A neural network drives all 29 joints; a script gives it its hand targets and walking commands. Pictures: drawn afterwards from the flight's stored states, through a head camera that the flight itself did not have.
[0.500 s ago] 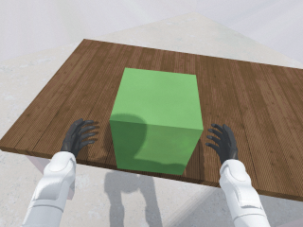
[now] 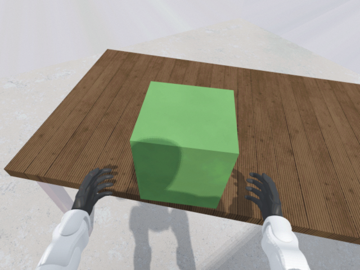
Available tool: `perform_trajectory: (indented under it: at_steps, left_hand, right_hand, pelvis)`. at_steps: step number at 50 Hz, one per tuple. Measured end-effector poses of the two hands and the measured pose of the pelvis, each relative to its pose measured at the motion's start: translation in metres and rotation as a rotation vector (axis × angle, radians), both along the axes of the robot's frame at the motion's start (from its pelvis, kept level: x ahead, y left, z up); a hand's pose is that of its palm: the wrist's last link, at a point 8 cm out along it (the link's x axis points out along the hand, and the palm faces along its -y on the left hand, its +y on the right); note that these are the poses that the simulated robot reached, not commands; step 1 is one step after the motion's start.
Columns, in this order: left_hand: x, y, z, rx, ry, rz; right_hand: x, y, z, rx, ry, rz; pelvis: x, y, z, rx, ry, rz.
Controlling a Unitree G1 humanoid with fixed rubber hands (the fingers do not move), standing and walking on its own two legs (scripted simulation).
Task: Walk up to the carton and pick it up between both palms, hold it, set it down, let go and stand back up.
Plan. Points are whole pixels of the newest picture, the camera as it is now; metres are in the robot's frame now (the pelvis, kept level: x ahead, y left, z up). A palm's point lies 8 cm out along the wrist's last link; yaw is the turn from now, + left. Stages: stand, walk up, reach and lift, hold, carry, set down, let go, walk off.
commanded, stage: set down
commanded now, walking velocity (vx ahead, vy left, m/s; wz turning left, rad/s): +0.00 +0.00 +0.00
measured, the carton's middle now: (184, 147) +0.40 +0.01 +0.03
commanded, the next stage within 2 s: let go in 1.32 s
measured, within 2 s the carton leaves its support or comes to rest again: neither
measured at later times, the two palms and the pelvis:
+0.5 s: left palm (87, 239) +0.19 +0.21 -0.04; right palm (267, 239) +0.20 -0.18 -0.03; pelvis +0.01 +0.00 +0.00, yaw +0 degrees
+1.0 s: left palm (86, 251) +0.17 +0.22 -0.08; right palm (267, 239) +0.20 -0.19 -0.03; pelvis +0.02 +0.01 +0.00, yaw -2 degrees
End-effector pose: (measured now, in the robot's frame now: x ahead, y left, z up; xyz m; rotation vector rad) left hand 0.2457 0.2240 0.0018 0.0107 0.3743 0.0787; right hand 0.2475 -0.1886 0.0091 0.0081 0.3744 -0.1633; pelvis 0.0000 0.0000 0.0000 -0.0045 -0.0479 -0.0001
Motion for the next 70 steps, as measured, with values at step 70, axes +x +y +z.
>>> perform_trajectory:
  at_steps: [70]
  left_hand:
    - [-0.089,-0.015,-0.09,0.117,0.461,-0.02]
  right_hand:
    - [-0.048,-0.001,-0.042,-0.121,0.104,0.145]
  pelvis:
    - [0.001,0.003,-0.002,-0.003,-0.124,-0.023]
